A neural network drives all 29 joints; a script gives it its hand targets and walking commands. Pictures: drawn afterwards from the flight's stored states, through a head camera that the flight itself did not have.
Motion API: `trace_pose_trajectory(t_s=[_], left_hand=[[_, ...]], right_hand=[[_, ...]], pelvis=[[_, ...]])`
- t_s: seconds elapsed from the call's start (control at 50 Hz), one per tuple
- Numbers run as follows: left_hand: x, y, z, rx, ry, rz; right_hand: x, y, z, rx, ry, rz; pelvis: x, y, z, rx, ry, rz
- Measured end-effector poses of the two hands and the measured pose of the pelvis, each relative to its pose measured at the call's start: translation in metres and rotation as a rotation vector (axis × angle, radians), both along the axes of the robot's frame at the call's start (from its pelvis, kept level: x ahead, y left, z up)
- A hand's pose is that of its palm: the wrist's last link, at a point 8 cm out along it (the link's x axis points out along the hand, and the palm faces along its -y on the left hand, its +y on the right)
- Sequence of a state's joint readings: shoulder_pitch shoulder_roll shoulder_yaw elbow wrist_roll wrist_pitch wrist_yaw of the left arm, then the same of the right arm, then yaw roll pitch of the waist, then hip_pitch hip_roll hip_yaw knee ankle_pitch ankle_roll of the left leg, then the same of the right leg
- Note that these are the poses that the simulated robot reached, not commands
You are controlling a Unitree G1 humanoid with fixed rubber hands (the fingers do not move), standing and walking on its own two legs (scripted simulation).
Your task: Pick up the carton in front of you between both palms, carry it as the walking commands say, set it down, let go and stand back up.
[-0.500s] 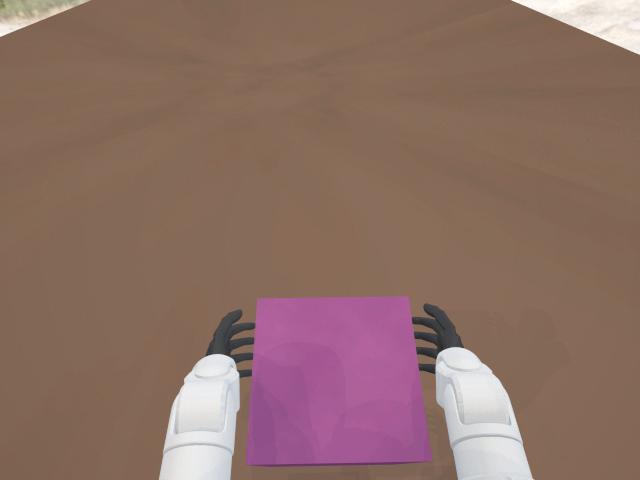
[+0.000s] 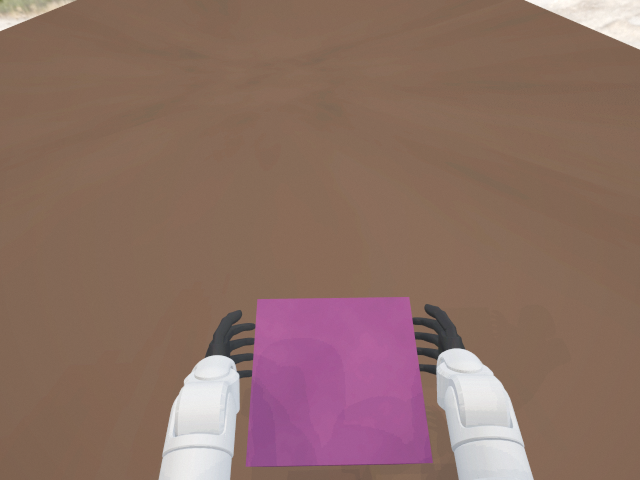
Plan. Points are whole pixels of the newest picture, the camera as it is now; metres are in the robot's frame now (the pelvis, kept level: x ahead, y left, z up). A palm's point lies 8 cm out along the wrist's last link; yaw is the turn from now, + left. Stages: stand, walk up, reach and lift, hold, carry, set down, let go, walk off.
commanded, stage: carry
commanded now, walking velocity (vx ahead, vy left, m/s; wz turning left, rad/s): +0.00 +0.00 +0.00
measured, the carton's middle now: (332, 390) +0.31 +0.00 -0.08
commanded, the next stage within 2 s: hold in 0.40 s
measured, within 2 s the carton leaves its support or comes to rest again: neither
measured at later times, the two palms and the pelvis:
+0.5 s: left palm (211, 374) +0.27 +0.16 +0.03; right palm (445, 367) +0.28 -0.14 +0.04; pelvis -0.01 +0.01 +0.00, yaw +2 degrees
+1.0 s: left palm (202, 388) +0.25 +0.16 +0.05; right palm (439, 350) +0.30 -0.13 +0.05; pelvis -0.01 -0.03 +0.01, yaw +9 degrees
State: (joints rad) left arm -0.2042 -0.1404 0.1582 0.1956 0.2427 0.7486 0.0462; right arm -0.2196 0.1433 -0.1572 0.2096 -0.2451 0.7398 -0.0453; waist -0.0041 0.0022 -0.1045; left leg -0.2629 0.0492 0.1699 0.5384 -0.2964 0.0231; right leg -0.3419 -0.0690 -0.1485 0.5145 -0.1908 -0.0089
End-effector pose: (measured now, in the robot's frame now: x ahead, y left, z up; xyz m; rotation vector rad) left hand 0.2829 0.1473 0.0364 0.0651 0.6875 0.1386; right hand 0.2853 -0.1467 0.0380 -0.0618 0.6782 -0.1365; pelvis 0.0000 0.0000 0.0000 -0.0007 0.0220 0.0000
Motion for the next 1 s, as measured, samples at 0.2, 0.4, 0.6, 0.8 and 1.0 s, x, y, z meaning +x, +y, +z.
trace_pose_trajectory(t_s=[0.2, 0.4, 0.6, 0.8, 1.0], left_hand=[[-0.002, 0.003, -0.002, 0.0, 0.004, 0.004], [-0.005, 0.007, -0.002, 0.0, 0.002, 0.004], [-0.023, 0.021, 0.0, 0.014, 0.008, 0.053], [-0.039, 0.028, 0.009, 0.0, -0.009, 0.141], [-0.035, 0.013, 0.012, -0.006, -0.004, 0.153]], right_hand=[[-0.002, 0.003, -0.002, 0.0, 0.004, -0.002], [-0.004, 0.006, -0.002, -0.001, 0.001, -0.002], [-0.008, 0.019, 0.001, 0.02, 0.004, 0.076], [0.004, 0.029, 0.007, 0.016, -0.011, 0.15], [0.01, 0.013, 0.009, 0.028, -0.005, 0.154]], pelvis=[[-0.004, 0.003, 0.0, 0.0, 0.002, 0.0], [-0.005, 0.006, -0.001, -0.001, 0.003, 0.001], [-0.009, 0.003, 0.007, 0.004, -0.112, 0.066], [-0.014, -0.013, 0.006, 0.011, -0.159, 0.138], [-0.01, -0.031, 0.006, 0.016, -0.163, 0.157]])
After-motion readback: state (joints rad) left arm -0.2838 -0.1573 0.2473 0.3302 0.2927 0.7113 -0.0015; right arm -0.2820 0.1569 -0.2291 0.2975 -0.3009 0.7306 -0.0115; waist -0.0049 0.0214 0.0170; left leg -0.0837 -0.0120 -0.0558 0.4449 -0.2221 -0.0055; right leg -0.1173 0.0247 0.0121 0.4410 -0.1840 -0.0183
